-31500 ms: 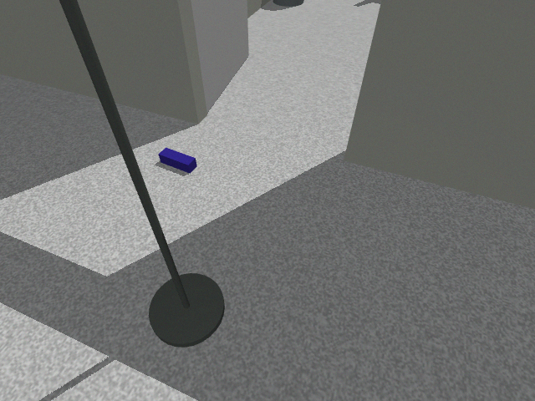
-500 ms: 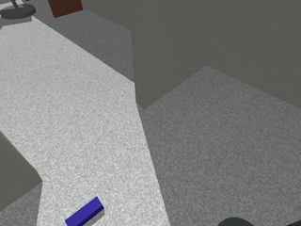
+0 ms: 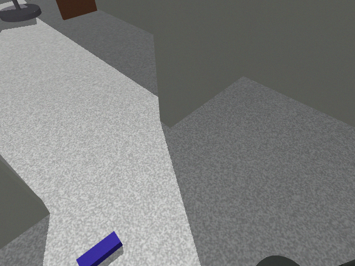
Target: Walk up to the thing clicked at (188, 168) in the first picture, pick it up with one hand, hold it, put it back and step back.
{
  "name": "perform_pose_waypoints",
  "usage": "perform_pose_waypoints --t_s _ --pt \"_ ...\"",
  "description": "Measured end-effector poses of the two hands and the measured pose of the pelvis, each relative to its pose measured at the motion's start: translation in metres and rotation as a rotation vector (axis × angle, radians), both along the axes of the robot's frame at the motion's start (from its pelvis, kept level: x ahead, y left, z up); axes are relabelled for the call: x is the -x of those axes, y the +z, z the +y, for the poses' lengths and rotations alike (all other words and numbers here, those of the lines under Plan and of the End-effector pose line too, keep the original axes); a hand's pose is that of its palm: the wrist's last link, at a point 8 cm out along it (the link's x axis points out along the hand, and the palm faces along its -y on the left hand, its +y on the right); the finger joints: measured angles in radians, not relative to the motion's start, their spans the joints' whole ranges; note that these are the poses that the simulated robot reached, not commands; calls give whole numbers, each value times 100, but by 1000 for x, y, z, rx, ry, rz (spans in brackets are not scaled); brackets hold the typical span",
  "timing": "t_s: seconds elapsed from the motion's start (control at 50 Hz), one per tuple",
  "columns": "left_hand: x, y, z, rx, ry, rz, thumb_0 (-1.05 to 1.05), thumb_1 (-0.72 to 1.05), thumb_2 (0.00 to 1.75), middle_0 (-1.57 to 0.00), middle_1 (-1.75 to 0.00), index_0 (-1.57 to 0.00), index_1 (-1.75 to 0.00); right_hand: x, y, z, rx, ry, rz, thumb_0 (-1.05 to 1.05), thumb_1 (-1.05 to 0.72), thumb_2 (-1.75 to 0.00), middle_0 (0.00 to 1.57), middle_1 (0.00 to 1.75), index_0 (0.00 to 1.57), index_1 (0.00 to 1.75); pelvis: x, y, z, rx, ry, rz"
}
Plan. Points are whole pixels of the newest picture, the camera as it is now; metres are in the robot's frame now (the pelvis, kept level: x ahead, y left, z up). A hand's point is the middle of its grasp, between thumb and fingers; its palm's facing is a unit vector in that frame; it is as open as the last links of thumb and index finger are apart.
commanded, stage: stand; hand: left
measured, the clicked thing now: (100, 252) +0.36 +0.40 -0.75
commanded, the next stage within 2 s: walk up in 0.50 s
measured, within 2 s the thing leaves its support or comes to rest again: neither
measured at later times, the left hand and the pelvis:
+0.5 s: hand out of the picture +0.08 +0.25 -0.16, palm faces -0.03 -0.94 -0.35, open 7.4 cm; pelvis +0.00 +0.00 +0.00, yaw +0 degrees
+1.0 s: hand out of the picture -0.01 +0.48 -0.18, palm faces +0.08 -0.85 -0.53, open 7.4 cm; pelvis -0.06 +0.15 -0.04, yaw +5 degrees
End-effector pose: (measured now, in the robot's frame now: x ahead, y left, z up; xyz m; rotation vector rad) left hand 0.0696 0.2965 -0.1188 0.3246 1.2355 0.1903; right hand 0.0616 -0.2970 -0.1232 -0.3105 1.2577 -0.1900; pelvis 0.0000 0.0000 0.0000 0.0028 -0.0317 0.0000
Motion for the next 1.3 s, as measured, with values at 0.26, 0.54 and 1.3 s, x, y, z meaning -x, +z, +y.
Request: perform_pose_waypoints --t_s 0.26,0.54,1.3 --pt "-2 1 1 -2 0 -4 0 90 90 -21 -30 -20 -30 -2 0 1 0 0 -5 1 -90 -90 21 30 20 30 -1 0 1 -1 -1 -1" --pt "-1 1 5 -15 15 -19 0 90 90 -21 -30 -20 -30 -3 0 -2 1 10 8 1 -90 -90 21 30 20 30 1 -2 4 4 3 5" --pt "95 -24 183 -33 1 22 1 90 90 -21 -30 -20 -30 46 -8 163 40 57 -124 1 -90 -90 21 30 21 30 70 -29 169 30 -11 -11"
